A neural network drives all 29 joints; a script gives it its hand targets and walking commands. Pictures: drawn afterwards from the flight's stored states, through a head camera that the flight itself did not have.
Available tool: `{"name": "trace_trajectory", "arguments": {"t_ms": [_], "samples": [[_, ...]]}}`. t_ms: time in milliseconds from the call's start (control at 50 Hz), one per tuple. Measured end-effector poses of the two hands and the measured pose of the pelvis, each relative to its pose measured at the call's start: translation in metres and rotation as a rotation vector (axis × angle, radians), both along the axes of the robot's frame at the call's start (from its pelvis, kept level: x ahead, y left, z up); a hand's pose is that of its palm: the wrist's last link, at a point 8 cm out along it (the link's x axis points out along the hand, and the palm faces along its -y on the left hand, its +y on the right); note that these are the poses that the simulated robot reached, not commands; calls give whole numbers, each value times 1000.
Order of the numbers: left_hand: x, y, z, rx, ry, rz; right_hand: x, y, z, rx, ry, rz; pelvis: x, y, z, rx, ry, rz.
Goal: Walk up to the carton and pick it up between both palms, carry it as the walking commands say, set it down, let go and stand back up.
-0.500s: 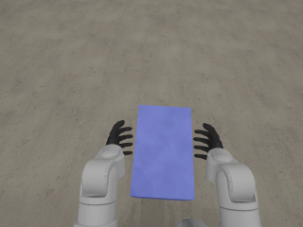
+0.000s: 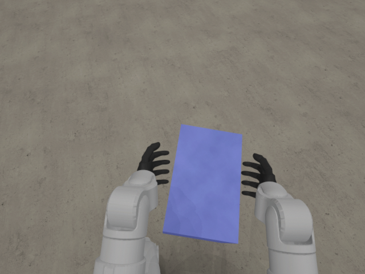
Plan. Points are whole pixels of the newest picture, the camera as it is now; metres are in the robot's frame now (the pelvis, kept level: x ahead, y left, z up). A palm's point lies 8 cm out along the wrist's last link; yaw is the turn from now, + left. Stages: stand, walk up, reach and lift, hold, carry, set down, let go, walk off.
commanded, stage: carry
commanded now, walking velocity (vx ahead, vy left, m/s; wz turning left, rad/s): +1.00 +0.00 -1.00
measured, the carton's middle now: (201, 185) +0.32 +0.00 -0.04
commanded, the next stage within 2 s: none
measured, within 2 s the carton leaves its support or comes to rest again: neither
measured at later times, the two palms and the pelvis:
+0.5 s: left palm (223, 31) +0.79 -0.06 +0.09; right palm (298, 54) +0.67 -0.26 +0.09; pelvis +0.47 -0.02 -0.02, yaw -30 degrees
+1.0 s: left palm out of the picture +1.11 -0.52 +0.09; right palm out of the picture +0.89 -0.60 +0.08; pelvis +0.88 -0.30 +0.01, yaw -66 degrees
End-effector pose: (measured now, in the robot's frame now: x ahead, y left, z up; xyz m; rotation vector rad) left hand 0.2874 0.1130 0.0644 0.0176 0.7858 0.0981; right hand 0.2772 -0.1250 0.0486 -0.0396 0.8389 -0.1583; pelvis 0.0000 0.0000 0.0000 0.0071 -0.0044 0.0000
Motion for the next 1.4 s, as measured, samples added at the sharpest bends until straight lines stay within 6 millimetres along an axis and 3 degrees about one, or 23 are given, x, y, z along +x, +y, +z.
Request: {"name": "trace_trajectory", "arguments": {"t_ms": [120,200,300,440,560,620,740,900,1020,1100,1180,1300,1400], "samples": [[149,-21,19,25,-124,-168,101,-14,24,24,-139,-185,122,36,-5,40,54,-143],[241,-25,16,16,-157,-212,175,-12,30,6,-180,-244,206,54,-15,60,47,-291],[322,-53,17,-8,-56,-322,242,-34,34,-44,-74,-330,297,49,4,6,60,-433],[447,-137,28,-52,-129,-450,339,-104,46,-68,-161,-495,414,11,-1,-56,63,-497],[552,-218,14,-25,-176,-459,439,-180,26,-66,-198,-491,526,-67,-34,-74,13,-555],[595,-261,3,4,-107,-506,479,-221,10,-56,-116,-533,571,-98,-30,-63,18,-609],[674,-356,-9,10,18,-674,532,-300,4,-27,-7,-690,666,-149,-5,-14,39,-740],[784,-519,3,-10,-80,-956,595,-409,18,-58,-109,-972,815,-230,-6,40,35,-1019],[829,-650,22,-16,-106,-1143,616,-493,39,-67,-136,-1156,893,-317,7,-30,113,-1176],[848,-738,19,-81,-119,-1203,629,-563,45,-123,-158,-1218,925,-390,-1,-35,99,-1231],[862,-820,9,-92,-131,-1246,643,-644,34,-142,-163,-1251,953,-473,-20,-24,44,-1260],[894,-916,1,34,-47,-1315,673,-733,20,-29,-84,-1327,1002,-557,-1,-15,45,-1354],[922,-1002,1,9,-25,-1382,698,-806,17,-44,-74,-1391,1048,-633,3,16,32,-1425]]}}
